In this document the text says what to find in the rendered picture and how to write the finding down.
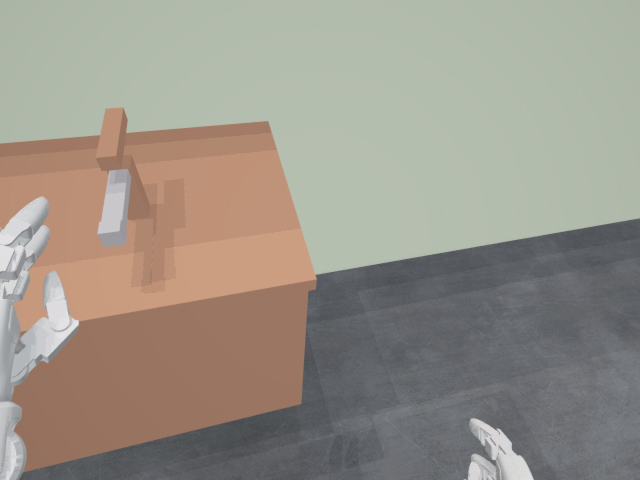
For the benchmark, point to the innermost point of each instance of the right robot hand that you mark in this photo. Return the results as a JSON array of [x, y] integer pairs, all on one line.
[[509, 466]]

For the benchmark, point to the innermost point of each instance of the left robot hand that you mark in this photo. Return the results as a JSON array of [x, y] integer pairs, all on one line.
[[22, 241]]

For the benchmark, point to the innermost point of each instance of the counter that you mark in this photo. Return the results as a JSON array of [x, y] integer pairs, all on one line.
[[200, 319]]

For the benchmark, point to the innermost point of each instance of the robot left forearm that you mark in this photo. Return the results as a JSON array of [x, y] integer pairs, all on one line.
[[13, 453]]

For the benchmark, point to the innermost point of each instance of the tap lever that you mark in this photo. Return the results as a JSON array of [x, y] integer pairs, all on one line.
[[112, 228]]

